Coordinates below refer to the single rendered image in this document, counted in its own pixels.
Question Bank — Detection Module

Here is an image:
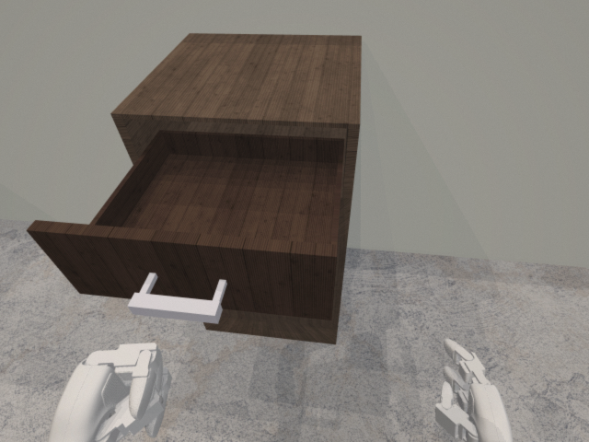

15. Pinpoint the drawer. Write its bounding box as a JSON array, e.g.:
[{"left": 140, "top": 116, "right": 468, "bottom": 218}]
[{"left": 27, "top": 130, "right": 344, "bottom": 320}]

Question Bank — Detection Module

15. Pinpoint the cabinet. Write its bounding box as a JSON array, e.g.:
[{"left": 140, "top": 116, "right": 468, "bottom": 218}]
[{"left": 111, "top": 33, "right": 362, "bottom": 344}]

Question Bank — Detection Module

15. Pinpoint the handle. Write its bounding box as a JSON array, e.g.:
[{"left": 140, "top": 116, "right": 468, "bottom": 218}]
[{"left": 127, "top": 273, "right": 227, "bottom": 324}]

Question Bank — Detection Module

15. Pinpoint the right robot hand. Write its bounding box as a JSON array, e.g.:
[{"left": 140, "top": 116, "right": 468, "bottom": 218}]
[{"left": 435, "top": 338, "right": 514, "bottom": 442}]

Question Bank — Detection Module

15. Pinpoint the left robot hand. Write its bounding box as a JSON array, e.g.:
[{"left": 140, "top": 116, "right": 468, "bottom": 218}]
[{"left": 48, "top": 343, "right": 172, "bottom": 442}]

